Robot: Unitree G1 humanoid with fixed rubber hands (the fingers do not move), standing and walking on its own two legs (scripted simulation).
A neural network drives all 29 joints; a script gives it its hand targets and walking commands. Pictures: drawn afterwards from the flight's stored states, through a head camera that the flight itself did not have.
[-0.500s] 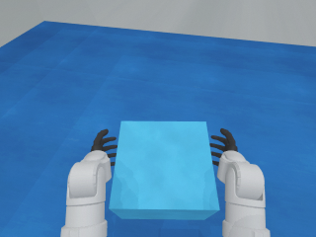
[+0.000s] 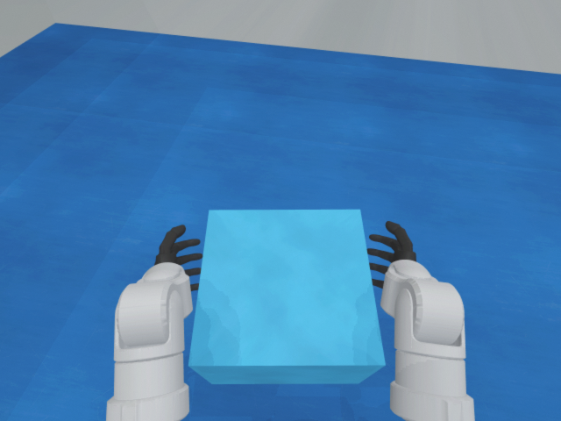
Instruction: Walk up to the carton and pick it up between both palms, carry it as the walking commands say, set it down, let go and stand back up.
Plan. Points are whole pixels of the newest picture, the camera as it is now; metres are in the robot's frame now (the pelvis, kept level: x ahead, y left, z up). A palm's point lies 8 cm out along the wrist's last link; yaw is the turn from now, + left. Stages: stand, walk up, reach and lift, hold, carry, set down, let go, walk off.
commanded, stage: carry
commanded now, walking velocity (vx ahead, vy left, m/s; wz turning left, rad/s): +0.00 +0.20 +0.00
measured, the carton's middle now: (284, 298) +0.30 +0.01 -0.01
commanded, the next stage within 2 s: none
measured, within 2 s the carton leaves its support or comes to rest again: neither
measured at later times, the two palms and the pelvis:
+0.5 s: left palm (66, 303) +0.24 +0.28 +0.08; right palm (313, 303) +0.25 -0.03 +0.09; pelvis -0.04 +0.12 +0.00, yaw -1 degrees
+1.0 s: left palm out of the picture +0.21 +0.39 +0.09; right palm (213, 334) +0.20 +0.09 +0.09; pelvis -0.09 +0.25 +0.00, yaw +0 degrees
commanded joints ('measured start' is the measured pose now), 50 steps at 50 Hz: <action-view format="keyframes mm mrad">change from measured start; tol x32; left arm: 1 -599 -991 -747 -67 -491 -16 -396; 50 -458 -953 -709 -39 -416 -13 -378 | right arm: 1 -421 1006 666 -10 428 27 435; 50 -390 988 692 18 442 43 442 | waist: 1 -2 218 -264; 9 26 -269 -312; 22 -6 316 -290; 35 21 -267 -272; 47 9 -200 -276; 50 1 239 -306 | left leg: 1 205 233 -201 -169 298 173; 6 138 165 -97 -25 343 109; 9 -231 34 -72 360 -294 -26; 23 264 274 -276 -157 508 160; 34 -5 142 -115 -5 180 51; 36 -237 42 -78 331 -268 -31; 45 -77 -4 7 124 -179 -84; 50 346 299 -323 -199 487 41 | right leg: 1 -68 61 -36 199 -107 -23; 6 239 52 -73 -318 246 -51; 9 454 -400 424 -410 868 -267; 19 254 -121 2 -190 536 -62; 22 -42 58 -55 141 -187 16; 31 93 106 -77 -87 3 -48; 36 450 -408 401 -447 784 -278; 47 355 -164 22 -267 707 -105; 50 -10 11 -99 -33 84 42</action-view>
